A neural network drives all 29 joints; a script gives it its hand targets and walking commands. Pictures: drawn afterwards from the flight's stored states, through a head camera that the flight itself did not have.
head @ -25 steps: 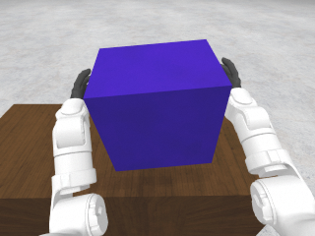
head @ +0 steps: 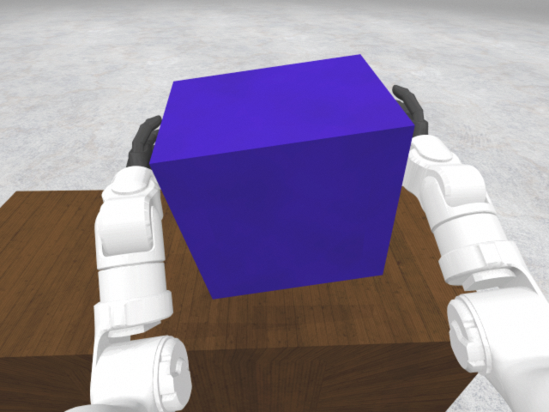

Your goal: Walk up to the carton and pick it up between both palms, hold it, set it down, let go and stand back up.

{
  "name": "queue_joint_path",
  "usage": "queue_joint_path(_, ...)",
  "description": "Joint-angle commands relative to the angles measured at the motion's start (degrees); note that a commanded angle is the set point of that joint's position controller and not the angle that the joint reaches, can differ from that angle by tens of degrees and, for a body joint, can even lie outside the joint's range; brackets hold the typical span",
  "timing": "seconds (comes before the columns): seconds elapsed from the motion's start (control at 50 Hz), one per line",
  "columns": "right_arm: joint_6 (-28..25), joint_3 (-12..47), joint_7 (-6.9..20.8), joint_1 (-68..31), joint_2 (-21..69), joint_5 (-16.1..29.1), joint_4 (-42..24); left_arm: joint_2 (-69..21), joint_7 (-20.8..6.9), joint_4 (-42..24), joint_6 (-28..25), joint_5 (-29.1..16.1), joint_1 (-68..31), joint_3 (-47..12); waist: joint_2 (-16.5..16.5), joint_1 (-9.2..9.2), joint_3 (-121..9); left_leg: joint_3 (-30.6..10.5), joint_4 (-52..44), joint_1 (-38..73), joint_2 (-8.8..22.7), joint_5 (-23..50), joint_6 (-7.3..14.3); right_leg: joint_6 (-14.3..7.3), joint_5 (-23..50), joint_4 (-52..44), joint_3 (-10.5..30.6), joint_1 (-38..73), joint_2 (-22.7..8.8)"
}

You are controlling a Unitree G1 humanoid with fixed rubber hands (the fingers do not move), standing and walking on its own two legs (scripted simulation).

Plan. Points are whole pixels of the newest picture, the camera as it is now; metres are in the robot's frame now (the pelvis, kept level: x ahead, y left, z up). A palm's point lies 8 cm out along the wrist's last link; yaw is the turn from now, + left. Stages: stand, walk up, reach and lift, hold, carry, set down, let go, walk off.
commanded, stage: hold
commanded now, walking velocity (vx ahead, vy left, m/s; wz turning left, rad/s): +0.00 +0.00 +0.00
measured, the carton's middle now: (282, 182) +0.38 +0.00 +0.19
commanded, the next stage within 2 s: none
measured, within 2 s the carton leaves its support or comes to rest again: neither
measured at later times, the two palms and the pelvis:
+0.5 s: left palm (134, 168) +0.35 +0.19 +0.24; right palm (402, 140) +0.37 -0.16 +0.26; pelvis +0.00 +0.00 +0.00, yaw +1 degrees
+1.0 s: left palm (135, 163) +0.35 +0.19 +0.25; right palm (406, 137) +0.37 -0.17 +0.27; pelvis +0.00 +0.00 +0.00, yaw +1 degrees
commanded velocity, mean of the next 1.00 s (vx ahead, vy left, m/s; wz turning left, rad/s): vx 0.00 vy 0.00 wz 0.00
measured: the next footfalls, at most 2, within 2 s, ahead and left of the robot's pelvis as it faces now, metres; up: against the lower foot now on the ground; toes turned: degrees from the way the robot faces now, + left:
none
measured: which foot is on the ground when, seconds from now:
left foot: down 0.00-1.00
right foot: down 0.00-1.00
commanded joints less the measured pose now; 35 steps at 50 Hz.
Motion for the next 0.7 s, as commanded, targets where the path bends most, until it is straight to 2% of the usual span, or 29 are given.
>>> queue_joint_path(0.0, -0.02, 16.24, 7.93, -36.50, 32.52, 6.21, -13.57, -23.64, -7.96, -5.65, -5.37, -9.52, -39.00, -20.74, 2.60, 1.46, -16.96, 0.11, 1.07, 12.70, -5.02, 9.04, 0.87, 1.57, 9.67, -2.35, -0.86, -6.27, 3.92)
queue_joint_path(0.06, 0.42, 15.95, 7.83, -36.57, 33.16, 5.53, -11.26, -22.91, -8.85, -3.04, -5.84, -8.29, -39.16, -18.72, 1.59, 1.78, -15.98, 0.40, 0.14, 10.79, -5.39, 6.98, 1.37, 1.75, 9.66, -2.34, -0.29, -4.87, 3.56)
queue_joint_path(0.14, 0.01, 15.19, 7.29, -37.06, 33.93, 5.05, -11.41, -23.27, -9.79, -2.91, -6.65, -8.61, -40.83, -19.29, 1.85, 0.61, -16.53, 0.19, 0.39, 11.46, -5.53, 6.58, 1.11, 1.82, 10.47, -2.32, -0.42, -4.76, 3.35)
queue_joint_path(0.24, -0.11, 15.77, 6.63, -36.71, 34.67, 5.89, -13.96, -24.18, -9.67, -7.12, -7.75, -11.36, -43.61, -22.53, 2.91, -1.45, -20.33, -0.61, 1.86, 14.06, -5.68, 10.78, -0.16, 2.26, 15.09, -1.45, -0.99, -4.23, 3.80)
queue_joint_path(0.32, 0.15, 14.51, 6.42, -36.97, 33.34, 4.96, -14.20, -23.86, -9.72, -4.01, -7.08, -10.53, -41.97, -21.84, 3.30, -1.31, -16.84, -0.50, 0.86, 12.21, -5.50, 7.27, -0.01, 2.03, 10.46, -2.35, -1.30, -6.01, 3.64)
queue_joint_path(0.36, 0.35, 14.35, 6.60, -36.85, 32.61, 4.96, -12.94, -23.29, -9.81, -2.81, -6.73, -9.87, -41.13, -21.22, 3.57, -0.66, -15.74, -0.58, 0.28, 11.43, -5.11, 6.61, 0.23, 1.50, 9.12, -2.33, -1.24, -5.89, 3.76)
queue_joint_path(0.38, 0.32, 14.35, 6.71, -36.71, 32.39, 5.22, -13.01, -23.92, -9.84, -3.50, -6.62, -9.92, -41.12, -21.77, 4.35, -0.80, -16.40, -0.78, 0.43, 11.77, -4.98, 7.45, -0.08, 1.24, 9.28, -2.14, -1.38, -5.62, 3.95)
queue_joint_path(0.44, 0.24, 15.32, 7.02, -37.66, 32.32, 6.17, -14.56, -24.57, -9.61, -5.36, -6.64, -10.66, -41.51, -22.02, 3.88, -0.39, -18.72, -0.91, 1.43, 13.39, -4.85, 11.23, -0.45, 1.09, 11.26, -1.89, -1.51, -5.03, 4.55)
queue_joint_path(0.48, 0.40, 15.75, 6.95, -36.52, 32.18, 6.73, -15.18, -24.82, -9.33, -6.80, -6.67, -11.00, -41.61, -22.69, 4.69, -0.92, -20.26, -1.00, 2.21, 14.85, -5.05, 13.63, -0.92, 1.28, 13.41, -1.66, -1.26, -4.61, 4.49)
queue_joint_path(0.56, 0.76, 15.00, 7.41, -36.91, 31.95, 5.68, -14.35, -23.96, -9.45, -5.31, -6.07, -9.95, -41.37, -21.06, 3.14, -0.01, -18.35, -0.61, 0.65, 13.02, -5.01, 9.16, -0.04, 1.16, 9.23, -2.44, -1.23, -5.37, 4.34)
queue_joint_path(0.58, 0.63, 15.11, 7.59, -37.39, 32.39, 5.82, -14.56, -24.22, -9.28, -5.84, -6.09, -10.10, -42.03, -21.46, 3.66, 0.04, -18.70, -0.68, 0.55, 12.50, -4.94, 8.41, 0.04, 1.03, 8.47, -2.33, -1.11, -5.68, 4.25)
queue_joint_path(0.62, 0.27, 15.03, 7.96, -37.99, 32.54, 6.19, -15.03, -25.22, -8.66, -7.55, -6.31, -11.05, -43.53, -23.25, 5.28, -0.36, -20.31, -1.00, 1.03, 13.13, -4.57, 9.47, -0.42, 0.73, 8.63, -1.93, -1.27, -6.21, 4.44)
queue_joint_path(0.68, 0.02, 15.76, 7.90, -37.41, 32.64, 6.35, -15.51, -25.34, -8.08, -7.17, -6.41, -10.96, -41.86, -22.85, 4.09, 0.01, -21.40, -0.84, 1.93, 14.54, -4.88, 11.95, -0.21, 1.13, 11.36, -1.89, -1.00, -5.74, 4.53)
